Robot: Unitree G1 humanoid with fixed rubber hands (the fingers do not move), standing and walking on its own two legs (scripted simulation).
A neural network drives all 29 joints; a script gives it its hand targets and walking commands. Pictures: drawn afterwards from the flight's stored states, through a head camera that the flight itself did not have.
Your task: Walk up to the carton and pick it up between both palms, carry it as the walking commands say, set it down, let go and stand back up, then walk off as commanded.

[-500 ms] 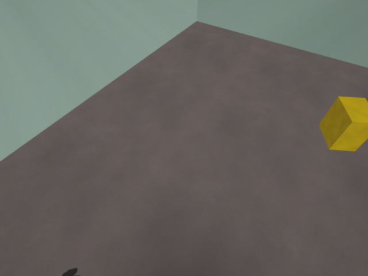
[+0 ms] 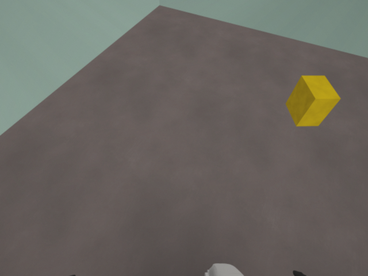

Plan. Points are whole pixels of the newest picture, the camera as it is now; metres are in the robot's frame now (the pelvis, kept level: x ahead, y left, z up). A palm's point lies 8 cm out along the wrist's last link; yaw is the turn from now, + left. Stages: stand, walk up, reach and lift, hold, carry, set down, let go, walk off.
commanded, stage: walk up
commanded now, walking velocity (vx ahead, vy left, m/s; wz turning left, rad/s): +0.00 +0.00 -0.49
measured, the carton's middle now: (310, 101) +1.31 -0.93 -0.63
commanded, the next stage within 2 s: none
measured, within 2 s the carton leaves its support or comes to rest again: neither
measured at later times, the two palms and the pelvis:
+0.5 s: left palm (149, 241) +0.20 +0.09 -0.13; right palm out of the picture +0.12 -0.45 -0.14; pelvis +0.11 -0.17 -0.01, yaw -12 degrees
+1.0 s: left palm (207, 147) +0.50 -0.06 -0.13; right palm out of the picture +0.25 -0.55 -0.11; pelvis +0.35 -0.28 +0.00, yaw -25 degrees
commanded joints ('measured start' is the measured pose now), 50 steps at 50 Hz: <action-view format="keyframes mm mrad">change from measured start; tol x32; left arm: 1 3 70 56 -66 -8 1 -25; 9 -269 82 50 -196 6 -26 -109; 20 477 336 107 83 8 -109 -26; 50 57 5 43 -81 -11 -59 -97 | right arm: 1 -52 -153 -77 -82 -4 -20 -22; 7 294 -314 -162 14 1 -35 -48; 31 -260 -21 -48 -249 17 -90 46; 38 350 -276 -141 -110 -21 -87 -24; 50 106 -144 -120 -86 9 -93 10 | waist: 1 6 153 7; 16 86 267 14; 20 214 -404 -56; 38 -121 230 -481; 43 18 47 125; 50 39 256 53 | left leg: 1 26 246 -49 -164 351 97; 9 435 451 -273 -285 -137 159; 15 -14 312 62 -317 -264 25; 22 -645 48 -130 817 -217 -41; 32 -387 -37 -35 170 31 -94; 37 612 315 -374 -124 204 42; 42 -71 383 -301 -352 -163 83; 46 -2 321 -79 -286 299 50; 50 -78 260 25 -333 57 14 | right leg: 1 -123 -57 -54 64 -23 49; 9 -442 -143 -13 -57 -49 24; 17 223 -1 -246 -330 77 -9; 20 477 -337 716 -722 -94 -187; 35 30 -78 176 -348 660 -126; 39 -349 -57 70 367 -149 -35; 50 -39 -111 -100 -87 188 39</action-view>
